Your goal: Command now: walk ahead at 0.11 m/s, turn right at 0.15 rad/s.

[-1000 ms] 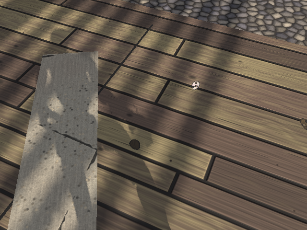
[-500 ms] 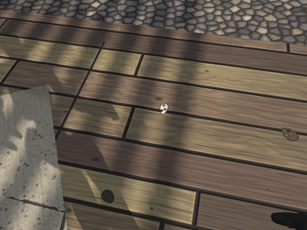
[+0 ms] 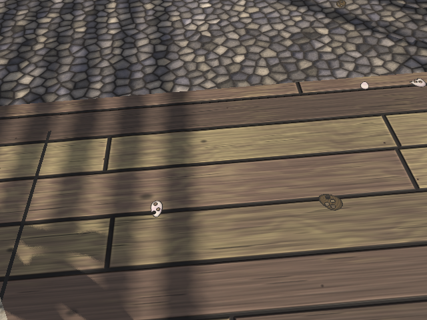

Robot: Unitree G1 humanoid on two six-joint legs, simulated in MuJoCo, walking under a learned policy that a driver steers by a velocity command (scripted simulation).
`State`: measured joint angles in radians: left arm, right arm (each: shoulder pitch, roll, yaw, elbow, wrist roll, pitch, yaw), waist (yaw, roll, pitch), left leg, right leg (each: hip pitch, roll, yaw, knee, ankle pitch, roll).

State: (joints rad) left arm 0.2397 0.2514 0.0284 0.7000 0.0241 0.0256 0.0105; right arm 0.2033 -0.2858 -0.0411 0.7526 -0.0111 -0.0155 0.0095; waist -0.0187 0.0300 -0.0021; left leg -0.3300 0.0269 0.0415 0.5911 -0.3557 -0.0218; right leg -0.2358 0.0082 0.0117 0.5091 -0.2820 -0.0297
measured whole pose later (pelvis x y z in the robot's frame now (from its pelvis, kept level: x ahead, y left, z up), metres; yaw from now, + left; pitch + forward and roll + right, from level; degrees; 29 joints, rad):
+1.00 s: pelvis +0.04 +0.02 -0.01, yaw +0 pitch -1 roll +0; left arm 0.31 0.23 0.04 1.02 -0.02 -0.03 0.04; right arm 0.20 -0.24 -0.04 1.05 0.02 -0.02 -0.02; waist 0.00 0.00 0.00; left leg -0.26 -0.01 0.00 0.62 -0.42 0.04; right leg -0.15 0.00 0.02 0.55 -0.41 -0.03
